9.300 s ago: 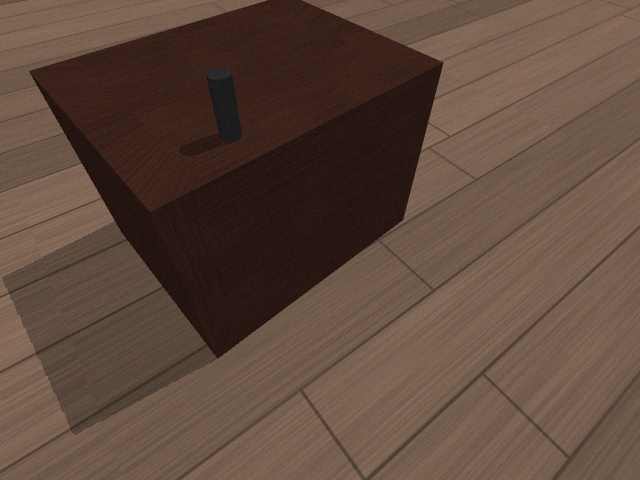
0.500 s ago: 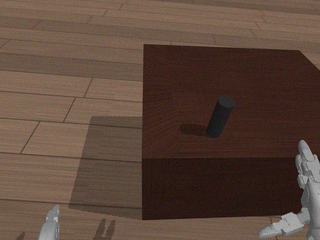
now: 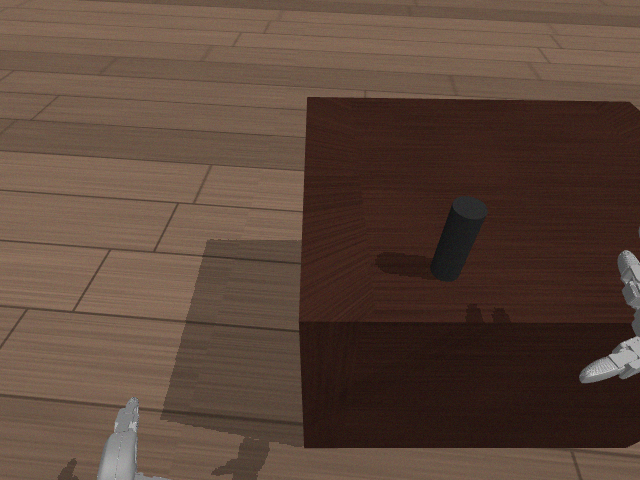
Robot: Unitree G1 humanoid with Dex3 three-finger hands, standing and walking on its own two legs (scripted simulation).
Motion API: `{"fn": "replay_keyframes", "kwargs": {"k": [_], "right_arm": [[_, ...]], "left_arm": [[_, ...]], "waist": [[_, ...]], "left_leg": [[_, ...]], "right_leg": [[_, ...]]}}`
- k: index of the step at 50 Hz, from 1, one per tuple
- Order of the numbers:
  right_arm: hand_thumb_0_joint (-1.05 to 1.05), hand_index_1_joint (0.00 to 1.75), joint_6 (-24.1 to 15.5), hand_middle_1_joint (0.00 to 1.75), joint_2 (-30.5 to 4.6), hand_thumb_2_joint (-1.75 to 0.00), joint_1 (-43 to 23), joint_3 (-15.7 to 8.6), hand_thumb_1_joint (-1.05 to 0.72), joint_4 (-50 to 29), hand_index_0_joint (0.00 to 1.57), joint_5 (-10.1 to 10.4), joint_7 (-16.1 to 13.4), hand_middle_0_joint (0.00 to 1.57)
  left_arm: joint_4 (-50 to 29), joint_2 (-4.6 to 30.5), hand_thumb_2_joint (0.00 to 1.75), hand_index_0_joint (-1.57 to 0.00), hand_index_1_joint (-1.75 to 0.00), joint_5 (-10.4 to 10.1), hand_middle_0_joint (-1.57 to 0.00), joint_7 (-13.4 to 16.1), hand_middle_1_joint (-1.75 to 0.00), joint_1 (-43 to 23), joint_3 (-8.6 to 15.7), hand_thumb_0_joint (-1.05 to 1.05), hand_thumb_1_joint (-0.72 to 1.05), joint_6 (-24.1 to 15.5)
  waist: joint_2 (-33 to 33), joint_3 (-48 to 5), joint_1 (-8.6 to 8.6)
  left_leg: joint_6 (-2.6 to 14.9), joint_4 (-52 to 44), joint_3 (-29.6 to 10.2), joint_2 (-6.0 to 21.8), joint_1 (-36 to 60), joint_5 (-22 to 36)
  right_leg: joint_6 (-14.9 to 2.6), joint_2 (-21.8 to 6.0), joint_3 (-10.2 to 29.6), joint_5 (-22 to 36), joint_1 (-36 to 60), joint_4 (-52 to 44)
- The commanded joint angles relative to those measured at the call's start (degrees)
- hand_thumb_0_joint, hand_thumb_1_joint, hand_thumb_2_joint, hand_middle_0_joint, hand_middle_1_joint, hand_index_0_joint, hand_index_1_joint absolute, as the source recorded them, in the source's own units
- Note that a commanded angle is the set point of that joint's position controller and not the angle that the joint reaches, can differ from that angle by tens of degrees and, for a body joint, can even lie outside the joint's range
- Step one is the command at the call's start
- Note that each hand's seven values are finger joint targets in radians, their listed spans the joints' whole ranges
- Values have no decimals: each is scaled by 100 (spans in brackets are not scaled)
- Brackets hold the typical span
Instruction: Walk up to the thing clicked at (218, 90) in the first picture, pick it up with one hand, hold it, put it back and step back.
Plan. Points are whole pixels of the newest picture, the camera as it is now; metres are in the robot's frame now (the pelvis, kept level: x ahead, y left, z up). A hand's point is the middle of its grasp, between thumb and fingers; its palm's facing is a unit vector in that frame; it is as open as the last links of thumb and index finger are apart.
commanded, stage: go down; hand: right
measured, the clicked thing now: (456, 241) +0.47 -0.22 +0.00
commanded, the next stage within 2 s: none
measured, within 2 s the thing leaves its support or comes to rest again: neither
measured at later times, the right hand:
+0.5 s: hand (623, 295) +0.30 -0.35 +0.10, palm faces +0.18 +0.98 -0.02, open 17.5 cm
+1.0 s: hand (634, 258) +0.35 -0.38 +0.11, palm faces +0.19 +0.98 -0.02, open 17.6 cm
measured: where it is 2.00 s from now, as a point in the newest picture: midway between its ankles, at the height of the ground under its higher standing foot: outside the picture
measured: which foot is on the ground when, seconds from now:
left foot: down 0.00-1.00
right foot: down 0.00-1.00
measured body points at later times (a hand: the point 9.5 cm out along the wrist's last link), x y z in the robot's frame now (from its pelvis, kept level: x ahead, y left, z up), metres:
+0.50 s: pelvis +0.01 -0.01 +0.00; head +0.01 -0.02 +0.45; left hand +0.17 +0.24 -0.08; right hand +0.28 -0.40 +0.10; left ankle -0.01 +0.12 -0.74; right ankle +0.03 -0.13 -0.74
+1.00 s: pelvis +0.01 -0.01 -0.01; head +0.04 -0.03 +0.43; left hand +0.15 +0.26 -0.09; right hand +0.33 -0.43 +0.11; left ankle -0.01 +0.12 -0.74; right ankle +0.03 -0.13 -0.74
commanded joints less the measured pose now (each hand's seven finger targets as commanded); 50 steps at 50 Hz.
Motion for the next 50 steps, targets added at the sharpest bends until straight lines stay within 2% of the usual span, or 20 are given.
{"fn": "replay_keyframes", "kwargs": {"k": [1, 4, 8, 9, 10, 11, 14, 16, 18, 20, 21, 22, 23, 26, 28, 31, 37, 40, 44, 50], "right_arm": [[0, 6, -179, 6, -1866, -5, -1391, -574, 59, -539, 4, 350, 488, 3], [0, 6, -204, 6, -1984, -6, -1478, -625, 61, -626, 3, 376, 607, 2], [0, 6, -319, 6, -1857, -7, -1546, -564, 61, -871, 4, 376, 547, 2], [0, 6, -361, 6, -1870, -7, -1650, -614, 58, -953, 4, 398, 512, 2], [0, 6, -398, 6, -2118, -7, -1937, -720, 60, -1239, 3, 422, 470, 2], [0, 6, -352, 6, -1885, -7, -1667, -623, 59, -887, 4, 441, 450, 2], [0, 6, -265, 6, -1938, -7, -1715, -692, 56, -668, 4, 480, 440, 3], [0, 5, -243, 5, -2221, -5, -2177, -705, 52, -877, 5, 387, 450, 4], [0, 5, -123, 5, -1958, -5, -1889, -525, 51, -515, 5, 325, 527, 4], [0, 5, -119, 5, -2197, -5, -2123, -601, 54, -470, 5, 300, 599, 4], [0, 6, -102, 6, -2368, -5, -2430, -606, 56, -444, 4, 288, 660, 4], [0, 6, -86, 6, -2413, -6, -2478, -662, 57, -243, 4, 295, 706, 4], [0, 6, -108, 6, -2446, -6, -2691, -670, 56, -205, 4, 323, 743, 4], [0, 6, -155, 6, -2636, -6, -3017, -727, 57, 100, 4, 347, 854, 4], [0, 6, -187, 6, -2811, -6, -3112, -767, 57, 338, 4, 314, 920, 4], [0, 6, -239, 6, -3063, -6, -3309, -828, 56, 783, 4, 301, 1067, 4], [0, 5, -243, 5, -3603, -5, -3462, -1104, 55, 1385, 5, 303, 1201, 5], [0, 5, -252, 5, -3700, -5, -3664, -1108, 57, 1468, 4, 251, 1185, 4], [0, 6, -251, 6, -3875, -6, -3716, -1142, 56, 1656, 4, 148, 1190, 4], [0, 5, -239, 5, -3809, -6, -3954, -967, 56, 1771, 4, 194, 1348, 4]], "left_arm": [[-447, 644, 3, -5, -4, -44, -5, 106, -4, -311, -15, 0, -54, -300], [-581, 901, 4, -5, -5, 13, -5, 131, -5, -444, 188, 0, -54, -372], [-913, 901, 5, -6, -5, 97, -5, 130, -6, -778, 72, 0, -54, -485], [-1013, 907, 5, -6, -6, 97, -6, 138, -6, -824, 53, 0, -54, -508], [-1025, 1211, 4, -6, -5, 100, -6, 198, -6, -728, 341, 0, -54, -504], [-1045, 946, 5, -6, -6, 104, -6, 193, -6, -629, 67, 0, -55, -501], [-1073, 1140, 5, -6, -6, 105, -5, 276, -6, -296, 235, 0, -55, -492], [-1009, 1262, 5, -5, -6, 96, -5, 336, -6, 79, 328, 0, -55, -473], [-632, 887, 5, -5, -5, 66, -5, 315, -5, 283, 113, 0, -55, -428], [-700, 1031, 4, -5, -5, 54, -5, 330, -5, 217, 224, 0, -54, -469], [-672, 1009, 4, -5, -5, 49, -5, 337, -5, 341, 203, 0, -53, -475], [-706, 865, 4, -5, -5, 52, -5, 312, -5, 187, 8, 0, -54, -496], [-791, 881, 4, -5, -5, 47, -5, 315, -5, 9, 49, 0, -54, -540], [-690, 780, 4, -5, -5, 60, -5, 336, -5, -127, -79, 0, -54, -607], [-714, 1065, 5, -6, -5, 83, -5, 398, -6, -246, 117, 0, -54, -652], [-741, 998, 4, -6, -5, 94, -5, 424, -6, -377, -84, 0, -53, -671], [-1141, 1170, 5, -5, -5, 102, -5, 506, -5, -330, -95, 0, -54, -659], [-1024, 1160, 5, -5, -5, 117, -5, 502, -5, -86, -61, 0, -54, -616], [-856, 875, 6, -5, -6, 118, -5, 476, -5, -23, -274, 0, -55, -594], [-1123, 1242, 6, -5, -6, 137, -5, 514, -6, -171, -78, 0, -56, -673]], "waist": [[-470, -675, -155], [-685, -1007, -205], [-615, -1210, -322], [-581, -1395, -315], [-631, -1608, -261], [-493, -1540, -257], [-494, -1665, -141], [-637, -1531, -35], [-702, -1043, -5], [-713, -905, 57], [-726, -847, 174], [-760, -805, 122], [-731, -862, 151], [-719, -1044, 124], [-555, -1255, 139], [-626, -1450, 82], [-492, -1892, 0], [-500, -1734, 52], [-618, -1526, 43], [-739, -1969, 260]], "left_leg": [[31, -368, -18, -12, -391, 918], [120, -178, 122, -136, -315, 1068], [162, -164, 162, -229, -189, 918], [160, -119, 159, -235, -139, 957], [159, -118, 137, -229, -154, 1009], [153, -100, 160, -253, -157, 1066], [131, -47, 184, -271, -309, 1301], [137, -87, 164, -246, -341, 1214], [117, -150, 128, -179, -444, 1160], [110, -150, 111, -170, -539, 1069], [99, -186, 88, -169, -638, 968], [116, -181, 111, -182, -647, 879], [109, -171, 94, -166, -645, 874], [106, -45, 69, -164, -735, 956], [81, 33, 35, -145, -762, 1027], [80, 107, -4, -123, -780, 1001], [89, 209, 5, -135, -708, 1073], [78, 191, -53, -110, -772, 1010], [95, 269, -67, -119, -956, 952], [107, 405, -19, -177, -1170, 1045]], "right_leg": [[-225, 159, 15, 569, 356, -251], [-149, 72, 50, 819, 404, -211], [-92, -1, 113, 929, 374, -131], [-87, -17, 127, 1058, 484, -92], [-96, -17, 140, 1159, 636, -42], [-92, -28, 149, 1312, 598, 6], [-74, -80, 191, 1906, 889, 129], [-89, -47, 144, 1683, 863, 99], [-137, 39, 75, 1246, 546, 4], [-154, 54, 48, 868, 391, -53], [-176, 55, 40, 674, 338, -42], [-164, 40, 61, 584, 244, -71], [-173, 47, 74, 536, 213, -36], [-176, 30, 103, 653, 187, 104], [-202, 50, 106, 692, 204, 218], [-202, 66, 118, 697, 140, 336], [-206, 60, 159, 878, 81, 472], [-233, 86, 145, 769, -88, 503], [-250, 99, 123, 652, -332, 551], [-233, 48, 169, 831, -113, 703]]}}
